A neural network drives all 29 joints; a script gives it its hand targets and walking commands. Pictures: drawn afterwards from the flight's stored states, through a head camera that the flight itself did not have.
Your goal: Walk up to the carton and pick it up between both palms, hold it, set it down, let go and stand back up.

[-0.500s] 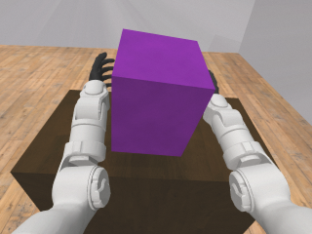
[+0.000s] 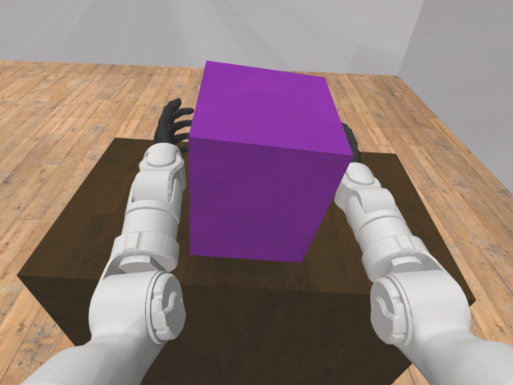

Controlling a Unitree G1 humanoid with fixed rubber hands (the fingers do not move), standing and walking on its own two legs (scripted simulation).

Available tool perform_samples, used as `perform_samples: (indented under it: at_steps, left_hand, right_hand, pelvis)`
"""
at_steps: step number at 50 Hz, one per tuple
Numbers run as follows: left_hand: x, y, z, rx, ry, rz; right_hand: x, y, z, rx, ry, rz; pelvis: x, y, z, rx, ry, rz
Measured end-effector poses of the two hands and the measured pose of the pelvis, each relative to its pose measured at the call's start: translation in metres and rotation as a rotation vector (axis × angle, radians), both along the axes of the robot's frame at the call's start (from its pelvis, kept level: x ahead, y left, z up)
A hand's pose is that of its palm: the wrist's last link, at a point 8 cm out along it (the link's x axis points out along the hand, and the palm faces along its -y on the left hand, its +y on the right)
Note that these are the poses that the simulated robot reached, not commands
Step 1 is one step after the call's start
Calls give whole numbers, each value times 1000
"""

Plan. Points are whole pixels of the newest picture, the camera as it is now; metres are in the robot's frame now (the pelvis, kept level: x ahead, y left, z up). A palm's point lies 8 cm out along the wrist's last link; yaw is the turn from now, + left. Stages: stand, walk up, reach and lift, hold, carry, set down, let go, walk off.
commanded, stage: set down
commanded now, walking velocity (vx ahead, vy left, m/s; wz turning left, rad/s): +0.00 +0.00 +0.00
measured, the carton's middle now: (256, 167) +0.42 +0.00 +0.16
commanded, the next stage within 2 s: none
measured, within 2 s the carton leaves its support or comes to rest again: neither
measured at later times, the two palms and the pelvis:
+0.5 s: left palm (175, 160) +0.42 +0.13 +0.18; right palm (345, 180) +0.40 -0.16 +0.15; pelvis +0.00 +0.00 +0.00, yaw -1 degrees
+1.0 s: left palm (180, 177) +0.43 +0.13 +0.14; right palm (341, 193) +0.40 -0.16 +0.11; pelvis +0.01 +0.00 +0.00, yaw -3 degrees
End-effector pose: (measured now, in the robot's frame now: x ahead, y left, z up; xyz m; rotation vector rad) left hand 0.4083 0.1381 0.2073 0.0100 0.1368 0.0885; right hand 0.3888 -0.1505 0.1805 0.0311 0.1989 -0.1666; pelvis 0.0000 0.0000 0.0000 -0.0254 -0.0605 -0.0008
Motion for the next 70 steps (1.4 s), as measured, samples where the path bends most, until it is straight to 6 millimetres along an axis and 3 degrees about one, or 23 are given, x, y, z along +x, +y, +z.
perform_samples:
  at_steps: [43, 70]
  left_hand:
    - [17, -10, -61, -22, 73, 2]
    - [15, -16, -88, -31, 84, -1]
  right_hand:
    - [13, -9, -63, -6, 67, 0]
    - [10, -17, -87, -32, 68, 3]
  pelvis:
    - [8, -1, 0, 9, 107, -35]
    - [9, -2, 0, 16, 135, -50]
